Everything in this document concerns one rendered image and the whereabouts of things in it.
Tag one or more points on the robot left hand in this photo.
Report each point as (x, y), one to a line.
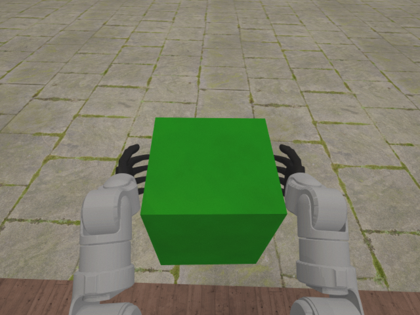
(126, 163)

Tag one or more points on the carton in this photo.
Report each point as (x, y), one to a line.
(212, 193)

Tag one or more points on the robot right forearm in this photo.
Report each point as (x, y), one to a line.
(324, 260)

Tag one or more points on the robot left forearm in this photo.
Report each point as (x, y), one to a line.
(105, 267)

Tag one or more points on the robot right hand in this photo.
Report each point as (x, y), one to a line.
(293, 164)

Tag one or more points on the robot right upper arm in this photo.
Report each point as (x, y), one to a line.
(323, 306)

